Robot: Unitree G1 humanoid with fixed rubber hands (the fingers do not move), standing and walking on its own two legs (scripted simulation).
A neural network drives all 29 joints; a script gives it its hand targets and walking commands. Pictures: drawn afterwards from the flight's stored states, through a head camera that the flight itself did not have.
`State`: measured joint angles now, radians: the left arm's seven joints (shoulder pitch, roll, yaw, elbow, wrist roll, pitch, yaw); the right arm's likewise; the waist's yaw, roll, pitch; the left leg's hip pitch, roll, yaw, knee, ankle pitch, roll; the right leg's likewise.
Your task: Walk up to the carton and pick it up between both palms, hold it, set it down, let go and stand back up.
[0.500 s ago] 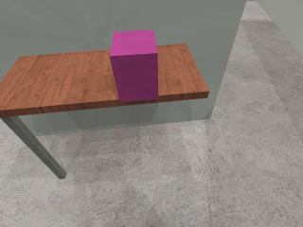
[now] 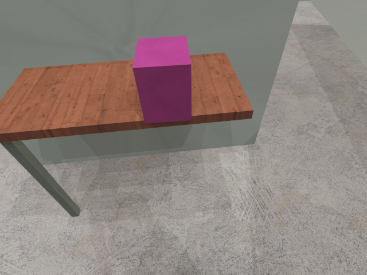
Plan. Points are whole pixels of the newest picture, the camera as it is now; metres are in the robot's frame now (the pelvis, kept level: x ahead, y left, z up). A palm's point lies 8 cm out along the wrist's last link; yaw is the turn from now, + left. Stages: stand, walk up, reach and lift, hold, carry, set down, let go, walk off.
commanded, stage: stand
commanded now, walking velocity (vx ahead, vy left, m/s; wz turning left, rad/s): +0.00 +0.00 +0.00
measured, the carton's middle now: (165, 80) +0.71 +0.09 +0.06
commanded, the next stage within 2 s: walk up in 0.44 s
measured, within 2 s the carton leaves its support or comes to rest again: neither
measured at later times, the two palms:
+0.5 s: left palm out of the picture -0.04 +0.19 -0.15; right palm out of the picture -0.04 -0.19 -0.15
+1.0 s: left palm out of the picture -0.05 +0.29 -0.18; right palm out of the picture +0.04 -0.19 -0.15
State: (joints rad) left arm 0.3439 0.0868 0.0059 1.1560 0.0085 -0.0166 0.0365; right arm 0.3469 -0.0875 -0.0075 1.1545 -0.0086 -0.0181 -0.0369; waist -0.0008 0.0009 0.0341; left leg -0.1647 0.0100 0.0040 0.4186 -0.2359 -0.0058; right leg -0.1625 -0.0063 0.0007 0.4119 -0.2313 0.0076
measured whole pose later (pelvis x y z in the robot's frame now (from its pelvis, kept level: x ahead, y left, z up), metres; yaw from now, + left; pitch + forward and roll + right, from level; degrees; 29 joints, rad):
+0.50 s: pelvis +0.00 +0.00 +0.00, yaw +0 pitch -1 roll +0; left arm 0.34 0.09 0.01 1.16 0.01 -0.02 0.04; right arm 0.35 -0.09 -0.01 1.15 -0.01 -0.02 -0.04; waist 0.00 0.00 0.03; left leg -0.16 0.01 0.00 0.42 -0.24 -0.01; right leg -0.16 -0.01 0.00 0.41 -0.23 0.01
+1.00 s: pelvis +0.06 +0.06 -0.03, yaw +5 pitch -4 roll +0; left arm 0.44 0.23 0.01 1.18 0.06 0.02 0.01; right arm 0.43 -0.18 -0.05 1.02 -0.05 -0.07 -0.02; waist 0.00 -0.07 0.05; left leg -0.30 0.01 0.07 0.70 -0.30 0.02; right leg -0.17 -0.09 0.00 0.81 -0.58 -0.01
